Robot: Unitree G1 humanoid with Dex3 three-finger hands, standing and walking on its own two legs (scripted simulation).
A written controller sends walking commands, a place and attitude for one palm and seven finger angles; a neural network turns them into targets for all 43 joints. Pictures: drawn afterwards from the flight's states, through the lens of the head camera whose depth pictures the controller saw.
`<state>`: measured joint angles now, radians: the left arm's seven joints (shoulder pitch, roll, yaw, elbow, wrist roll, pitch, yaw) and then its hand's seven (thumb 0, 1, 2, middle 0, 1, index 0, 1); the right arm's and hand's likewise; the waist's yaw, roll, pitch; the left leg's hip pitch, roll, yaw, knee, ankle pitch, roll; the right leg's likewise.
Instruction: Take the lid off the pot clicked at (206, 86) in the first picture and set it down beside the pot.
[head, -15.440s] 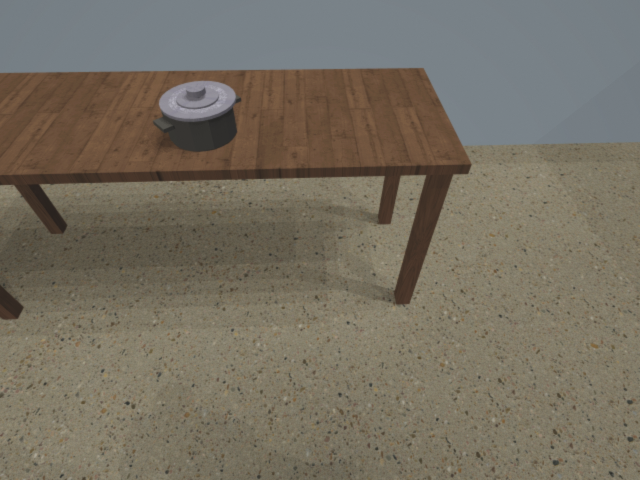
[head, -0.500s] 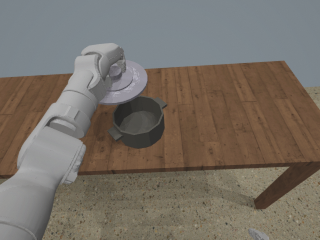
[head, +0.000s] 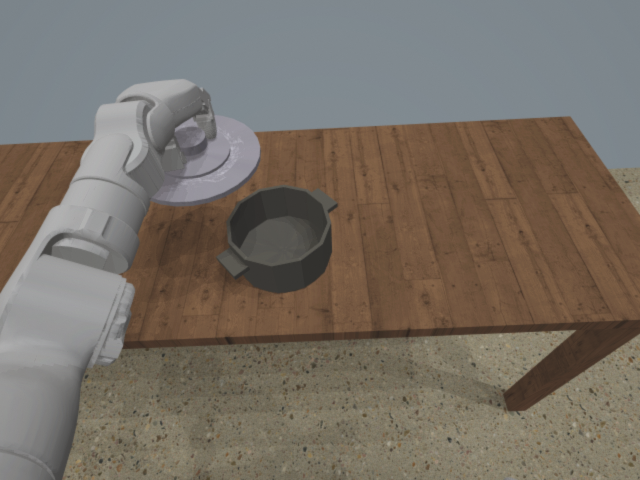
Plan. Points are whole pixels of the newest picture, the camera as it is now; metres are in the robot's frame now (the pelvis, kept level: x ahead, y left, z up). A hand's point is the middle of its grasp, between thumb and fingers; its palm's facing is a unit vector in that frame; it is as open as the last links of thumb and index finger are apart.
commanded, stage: move the lid sideways beside the pot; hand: left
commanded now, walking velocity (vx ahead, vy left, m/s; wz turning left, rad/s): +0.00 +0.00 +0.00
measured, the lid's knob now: (189, 141) +0.52 +0.15 +0.15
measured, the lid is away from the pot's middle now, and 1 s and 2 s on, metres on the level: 0.10 0.22 0.22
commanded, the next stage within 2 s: lower the lid onto the table in 1.20 s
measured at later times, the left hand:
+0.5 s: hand (123, 153) +0.48 +0.22 +0.16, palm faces -0.33 -0.03 -0.94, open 7.9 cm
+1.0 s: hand (81, 160) +0.48 +0.28 +0.16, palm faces -0.37 -0.06 -0.93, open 7.9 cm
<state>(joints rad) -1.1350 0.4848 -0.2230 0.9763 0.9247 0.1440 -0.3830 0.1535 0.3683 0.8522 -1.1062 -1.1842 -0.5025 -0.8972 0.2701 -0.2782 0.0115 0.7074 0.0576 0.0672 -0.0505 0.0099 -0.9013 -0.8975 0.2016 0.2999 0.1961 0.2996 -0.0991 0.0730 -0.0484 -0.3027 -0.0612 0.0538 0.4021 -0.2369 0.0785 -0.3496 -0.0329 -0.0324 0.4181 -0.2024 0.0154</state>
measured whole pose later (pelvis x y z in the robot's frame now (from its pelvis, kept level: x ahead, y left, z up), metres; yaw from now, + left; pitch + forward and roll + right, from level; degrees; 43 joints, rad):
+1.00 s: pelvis +0.00 +0.01 +0.00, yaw +0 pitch +10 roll -2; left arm -1.13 0.73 -0.11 1.05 0.97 -0.03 -0.45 0.15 0.37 0.85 -1.11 -1.18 -0.50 -0.90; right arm 0.29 -0.30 0.00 0.70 0.07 0.13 -0.07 0.01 -0.90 -0.90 0.20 0.30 0.20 0.30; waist -0.11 0.05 -0.04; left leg -0.36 -0.06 0.04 0.44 -0.25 0.09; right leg -0.37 -0.03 -0.04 0.38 -0.18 0.03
